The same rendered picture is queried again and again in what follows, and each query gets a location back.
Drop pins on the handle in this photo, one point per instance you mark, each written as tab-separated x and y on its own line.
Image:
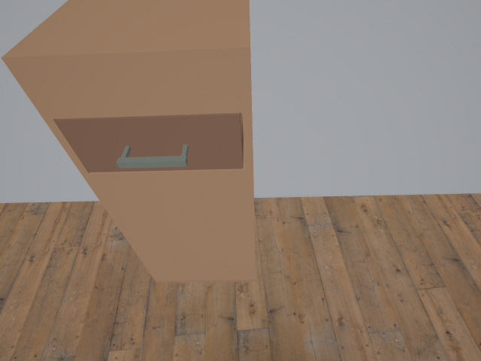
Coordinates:
152	161

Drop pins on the cabinet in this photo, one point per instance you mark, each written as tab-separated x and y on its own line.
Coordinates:
134	58

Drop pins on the drawer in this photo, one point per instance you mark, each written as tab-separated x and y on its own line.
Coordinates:
216	141

